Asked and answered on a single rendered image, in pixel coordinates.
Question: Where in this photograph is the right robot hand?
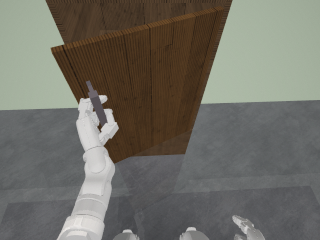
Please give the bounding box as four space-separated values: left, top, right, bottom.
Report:
232 215 265 240

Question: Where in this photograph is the left robot shin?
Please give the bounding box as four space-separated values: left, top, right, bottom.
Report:
122 229 133 233

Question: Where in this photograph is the right robot shin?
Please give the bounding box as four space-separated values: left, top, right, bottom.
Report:
186 227 196 231

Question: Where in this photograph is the robot left forearm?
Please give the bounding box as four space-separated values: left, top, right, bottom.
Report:
57 146 115 240

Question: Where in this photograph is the robot shin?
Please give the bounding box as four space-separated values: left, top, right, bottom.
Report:
186 227 196 231
122 229 133 233

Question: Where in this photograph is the handle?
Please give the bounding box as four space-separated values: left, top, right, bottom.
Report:
86 80 108 127

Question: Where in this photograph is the cupboard door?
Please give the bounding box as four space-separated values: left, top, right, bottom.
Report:
50 6 225 164

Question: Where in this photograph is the left robot hand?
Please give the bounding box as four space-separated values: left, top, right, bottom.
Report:
76 95 119 152

